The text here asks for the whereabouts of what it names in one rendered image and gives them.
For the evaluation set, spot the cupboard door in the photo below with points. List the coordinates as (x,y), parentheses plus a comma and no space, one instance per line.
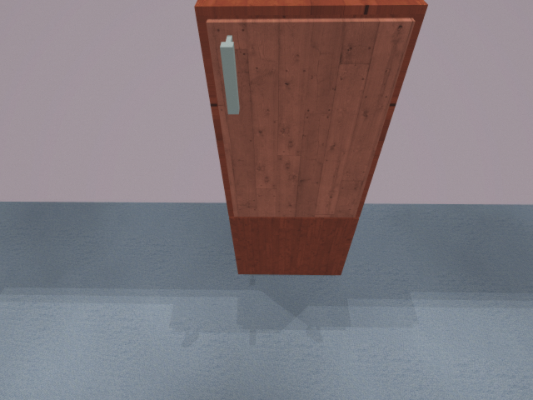
(313,95)

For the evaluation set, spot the handle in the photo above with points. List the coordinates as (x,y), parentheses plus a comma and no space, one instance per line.
(230,75)

